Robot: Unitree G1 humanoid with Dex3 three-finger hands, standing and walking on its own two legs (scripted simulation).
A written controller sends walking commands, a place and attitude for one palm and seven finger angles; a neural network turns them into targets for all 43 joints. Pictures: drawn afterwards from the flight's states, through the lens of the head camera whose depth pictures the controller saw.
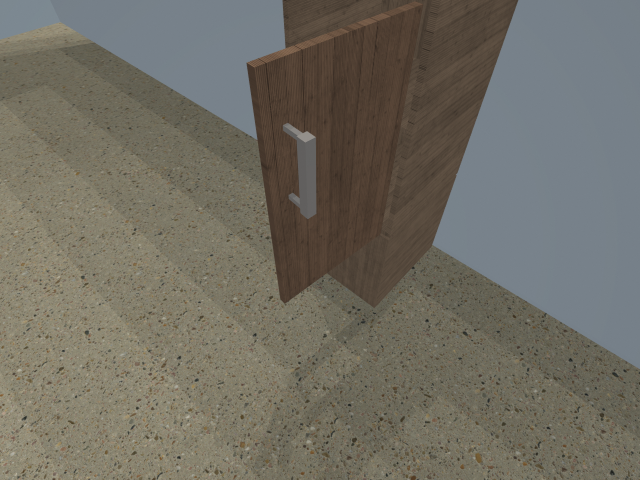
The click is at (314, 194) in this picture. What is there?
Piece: cupboard door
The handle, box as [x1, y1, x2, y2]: [283, 123, 315, 218]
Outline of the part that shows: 286,123 283,125 283,130 297,140 300,196 299,198 293,193 289,194 289,199 300,208 300,212 308,218 315,213 315,137 307,131 302,133 288,123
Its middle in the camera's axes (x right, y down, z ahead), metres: -0.04 -0.11 +0.65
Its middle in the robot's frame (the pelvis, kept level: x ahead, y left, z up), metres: +0.57 +0.07 +0.05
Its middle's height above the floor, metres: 0.84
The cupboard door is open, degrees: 84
